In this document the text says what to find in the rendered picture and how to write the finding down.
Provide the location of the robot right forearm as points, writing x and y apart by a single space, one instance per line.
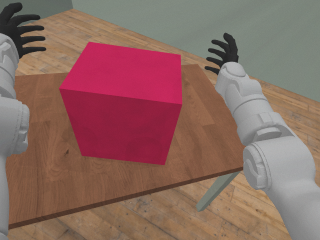
254 117

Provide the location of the left robot upper arm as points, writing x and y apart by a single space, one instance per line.
14 126

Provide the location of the carton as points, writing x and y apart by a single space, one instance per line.
123 103

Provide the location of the robot left hand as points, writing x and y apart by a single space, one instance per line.
8 27

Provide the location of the robot right hand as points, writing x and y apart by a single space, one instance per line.
230 54

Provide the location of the robot left forearm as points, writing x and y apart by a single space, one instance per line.
9 59

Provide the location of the right robot upper arm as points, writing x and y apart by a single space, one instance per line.
283 168

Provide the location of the table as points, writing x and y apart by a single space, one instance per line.
52 179

